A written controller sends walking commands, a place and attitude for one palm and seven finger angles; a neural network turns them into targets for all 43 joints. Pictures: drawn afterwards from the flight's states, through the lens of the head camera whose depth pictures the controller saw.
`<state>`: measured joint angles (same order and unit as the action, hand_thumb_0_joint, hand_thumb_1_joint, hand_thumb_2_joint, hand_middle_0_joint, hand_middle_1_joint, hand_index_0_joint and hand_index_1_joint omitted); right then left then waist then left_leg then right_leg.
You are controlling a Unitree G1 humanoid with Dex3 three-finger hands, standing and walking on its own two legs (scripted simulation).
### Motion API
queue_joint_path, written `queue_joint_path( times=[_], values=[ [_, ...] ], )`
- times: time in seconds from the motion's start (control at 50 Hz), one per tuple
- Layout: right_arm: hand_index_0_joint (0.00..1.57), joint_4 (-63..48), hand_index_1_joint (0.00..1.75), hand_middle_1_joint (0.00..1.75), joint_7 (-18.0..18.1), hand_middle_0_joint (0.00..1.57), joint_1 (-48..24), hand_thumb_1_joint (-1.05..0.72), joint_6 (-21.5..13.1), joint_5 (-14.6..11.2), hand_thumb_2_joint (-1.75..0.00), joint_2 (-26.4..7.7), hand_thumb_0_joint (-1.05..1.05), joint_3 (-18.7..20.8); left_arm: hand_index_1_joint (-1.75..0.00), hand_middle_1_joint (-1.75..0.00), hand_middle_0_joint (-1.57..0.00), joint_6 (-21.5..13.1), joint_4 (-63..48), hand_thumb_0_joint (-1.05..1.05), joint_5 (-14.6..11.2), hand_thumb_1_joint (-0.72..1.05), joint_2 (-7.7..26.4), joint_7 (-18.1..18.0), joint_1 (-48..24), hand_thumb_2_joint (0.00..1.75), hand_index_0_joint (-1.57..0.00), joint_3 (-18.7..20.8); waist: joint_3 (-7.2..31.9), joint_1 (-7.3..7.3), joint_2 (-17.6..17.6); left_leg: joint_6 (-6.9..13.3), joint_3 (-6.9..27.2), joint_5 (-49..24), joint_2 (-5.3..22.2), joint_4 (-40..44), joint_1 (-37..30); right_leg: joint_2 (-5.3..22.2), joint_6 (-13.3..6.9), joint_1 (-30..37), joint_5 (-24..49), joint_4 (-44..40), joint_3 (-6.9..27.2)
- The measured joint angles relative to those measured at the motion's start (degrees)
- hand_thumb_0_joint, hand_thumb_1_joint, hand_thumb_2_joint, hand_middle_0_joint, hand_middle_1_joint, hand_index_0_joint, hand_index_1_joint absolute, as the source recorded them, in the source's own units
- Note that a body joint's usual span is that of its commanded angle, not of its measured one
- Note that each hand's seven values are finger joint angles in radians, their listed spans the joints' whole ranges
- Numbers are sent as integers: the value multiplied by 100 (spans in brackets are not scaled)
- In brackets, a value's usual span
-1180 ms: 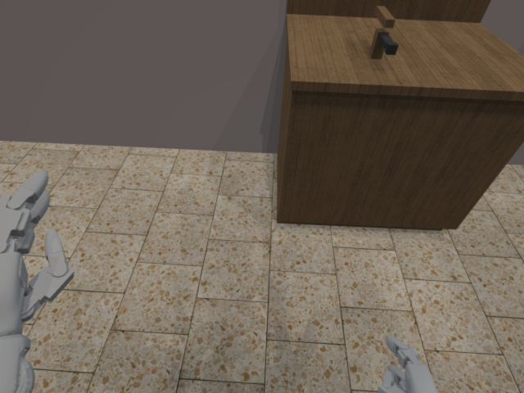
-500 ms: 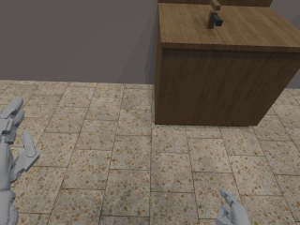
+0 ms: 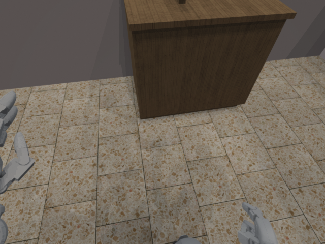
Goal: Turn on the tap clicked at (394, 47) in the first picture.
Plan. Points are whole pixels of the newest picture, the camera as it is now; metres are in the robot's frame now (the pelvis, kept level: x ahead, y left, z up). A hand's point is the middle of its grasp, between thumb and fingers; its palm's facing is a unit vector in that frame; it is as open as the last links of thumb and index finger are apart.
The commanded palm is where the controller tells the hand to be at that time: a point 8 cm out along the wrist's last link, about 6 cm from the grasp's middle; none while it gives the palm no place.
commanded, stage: walk to a spot facing it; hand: left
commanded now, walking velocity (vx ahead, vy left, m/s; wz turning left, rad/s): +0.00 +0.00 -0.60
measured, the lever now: out of the picture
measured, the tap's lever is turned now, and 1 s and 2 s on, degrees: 0 0 0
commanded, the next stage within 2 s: turn to face it in 1.76 s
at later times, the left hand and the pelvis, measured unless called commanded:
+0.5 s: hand (112, 140) +0.25 +0.11 +0.19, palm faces +0.05 -0.88 -0.47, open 7.4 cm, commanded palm +0.23 +0.17 +0.19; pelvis -0.02 -0.04 +0.01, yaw -21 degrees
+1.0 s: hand (191, 114) +0.34 -0.03 +0.18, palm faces -0.11 -0.88 -0.46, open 7.4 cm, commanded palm +0.31 +0.05 +0.19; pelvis +0.03 -0.10 +0.00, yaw -31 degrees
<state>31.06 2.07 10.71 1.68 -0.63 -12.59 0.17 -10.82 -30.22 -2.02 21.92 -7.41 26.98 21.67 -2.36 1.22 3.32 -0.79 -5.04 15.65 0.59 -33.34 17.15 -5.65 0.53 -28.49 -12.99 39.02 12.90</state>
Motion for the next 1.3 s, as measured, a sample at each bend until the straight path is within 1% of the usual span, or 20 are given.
queue_joint_path(
  times=[0.06, 0.1, 0.2, 0.24, 0.3, 0.36, 0.5, 0.58, 0.62, 0.68, 0.72, 0.78, 0.84, 0.88, 0.92, 0.98, 1.06, 1.16, 1.2, 1.3],
  values=[
    [20, -35, 30, 30, 13, 20, 52, -91, -88, -14, -90, 104, 1, 16, -30, -30, -21, 28, 175, 2, 34, 89, -24, 21, 3, 90, -21, 46, 19, 54, -81, -19, -244, 262, 217, -127, -120, 144, 156, -369, -927, 1573, -647],
    [20, -27, 30, 30, -22, 20, 121, -91, -185, -33, -90, 154, 1, -11, -30, -30, -21, 50, 248, 2, 46, 89, -148, 14, 4, 90, -21, -35, 49, 101, -245, -79, -363, 343, 449, -132, -232, 336, 218, -297, -1153, 1880, -1082],
    [20, -104, 30, 30, -148, 20, 250, -91, -441, -19, -90, 264, 1, -190, -30, -30, -21, 68, 266, 2, 92, 89, -190, 9, -183, 90, -21, -203, -1, 129, -511, -327, -657, 512, 1036, -451, -276, 629, 237, 647, -920, 432, -1717],
    [20, -127, 30, 30, -192, 21, 232, -91, -510, -9, -90, 262, 1, -226, -30, -30, -21, 20, 275, 2, 129, 89, -62, 28, -381, 90, -21, -199, -73, 62, -587, -320, -568, 729, 1260, -1036, 8, 542, -51, 822, -425, 30, -1823],
    [20, 120, 30, 30, -196, 21, 16, -91, -409, 19, -90, 166, 1, -186, -30, -30, -21, -36, 274, 2, 84, 89, -69, 4, -502, 90, -21, -243, -204, -77, -536, -297, 125, 1447, 901, -2687, 764, 423, -408, 605, -510, 267, -1708],
    [20, 248, 30, 30, -167, 21, -26, -91, -210, 63, -90, 34, 1, -120, -30, -30, -22, -116, 63, 2, 32, 89, -107, -3, -61, 89, -21, -209, -149, -215, -421, -326, 313, 1201, 596, -3393, 1229, 328, -442, 649, -281, -105, -1449],
    [20, 396, 30, 30, 46, 20, 417, -91, -199, 76, -90, -227, 1, 74, -31, -30, -22, -331, -30, 2, 70, 88, 170, -53, 443, 89, -22, -36, 319, -189, -98, -181, -21, 854, 356, -1103, 739, 250, -472, 823, 119, -825, -923],
    [19, 354, 30, 30, 196, 20, 541, -91, -344, 50, -90, -334, 1, 131, -30, -30, -22, -359, 301, 2, 86, 89, 16, -115, 114, 89, -21, -24, 457, -159, -154, 22, -198, 250, 307, 261, -38, 153, -366, 721, -468, -298, -807],
    [19, 374, 30, 30, 246, 20, 468, -91, -407, 45, -90, -220, 1, 131, -30, -30, -22, -361, 590, 2, 147, 89, -81, -122, -116, 90, -21, 5, 427, -184, -165, 59, -300, -145, 382, 180, -127, 215, -222, 405, -1053, 858, -1050],
    [19, 437, 30, 30, 196, 20, 426, -91, -496, 47, -90, 40, 1, 60, -30, -30, -21, -285, 896, 2, 235, 89, -150, -80, -267, 90, -21, -30, 464, -268, -270, 15, -370, 24, 562, 188, -291, 460, -86, -34, -1108, 2270, -1485],
    [19, 451, 30, 30, 155, 20, 437, -91, -551, 54, -90, 184, 1, -27, -30, -30, -21, -229, 878, 2, 260, 89, -227, -74, -227, 90, -21, -126, 459, -271, -396, -60, -416, 66, 735, 262, -397, 652, -40, -73, -1028, 2235, -1721],
    [20, 416, 30, 30, 116, 20, 473, -91, -621, 90, -90, 372, 1, -167, -30, -30, -21, -203, 641, 2, 298, 89, -221, -61, -58, 90, -21, -194, 379, -234, -547, -217, -533, 143, 1002, 269, -519, 847, 15, 248, -1018, 1139, -2000],
    [20, 327, 30, 30, 101, 21, 530, -91, -642, 98, -90, 517, 1, -268, -30, -30, -21, -201, 415, 2, 278, 89, 24, -58, -31, 90, -21, -122, 254, -207, -574, -307, -557, 487, 1223, -234, -403, 866, -21, 834, -915, -143, -2172],
    [20, 367, 30, 30, 92, 21, 433, -90, -596, 67, -90, 481, 1, -275, -30, -30, -21, -203, 341, 2, 276, 89, 101, -64, -211, 90, -21, -92, 99, -180, -623, -106, -285, 973, 1271, -1244, 16, 804, -227, 774, -308, -80, -2211],
    [20, 590, 30, 30, 62, 21, 240, -90, -489, 60, -90, 336, 1, -230, -30, -30, -21, -186, 357, 2, 231, 89, -9, -45, -358, 90, -21, -144, -45, -164, -665, -49, 114, 1197, 1017, -2528, 550, 771, -323, 769, -506, 134, -2206],
    [20, 749, 30, 30, 53, 21, 84, -91, -284, 29, -90, 121, 1, -145, -30, -30, -22, -151, 263, 2, 168, 89, -168, -18, -169, 89, -21, -164, -102, -212, -635, -83, 207, 994, 744, -3426, 1175, 731, -323, 1018, -571, -180, -2152],
    [20, 638, 30, 30, 123, 21, 116, -91, -182, 39, -90, -35, 1, -18, -30, -30, -22, -185, 19, 2, 147, 88, -122, -56, 238, 89, -22, -95, -80, -251, -403, -58, -77, 605, 692, -2270, 1345, 742, -277, 1396, -439, -752, -2070],
    [20, 394, 30, 30, 245, 20, 302, -91, -302, 74, -90, -200, 1, 117, -31, -30, -22, -198, -215, 2, 127, 88, -33, -173, 230, 89, -22, -68, -32, -120, -166, 44, -449, -12, 566, -262, 640, 787, -150, 1780, -743, -766, -1973],
    [20, 291, 30, 30, 301, 20, 293, -91, -377, 67, -90, -237, 1, 173, -30, -30, -22, -226, -243, 2, 122, 89, -18, -218, 91, 89, -21, -27, -14, -85, -127, 155, -538, -504, 517, 88, 349, 826, -110, 1720, -1092, -225, -1885],
    [19, 328, 30, 30, 245, 20, -76, -91, -522, 47, -90, 155, 1, 93, -30, -30, -21, -178, 258, 2, 98, 89, -15, -189, -460, 90, -21, 29, -11, -205, -86, 178, -604, -62, 536, -186, 156, 787, -74, 579, -1517, 2487, -1601]
  ],
)
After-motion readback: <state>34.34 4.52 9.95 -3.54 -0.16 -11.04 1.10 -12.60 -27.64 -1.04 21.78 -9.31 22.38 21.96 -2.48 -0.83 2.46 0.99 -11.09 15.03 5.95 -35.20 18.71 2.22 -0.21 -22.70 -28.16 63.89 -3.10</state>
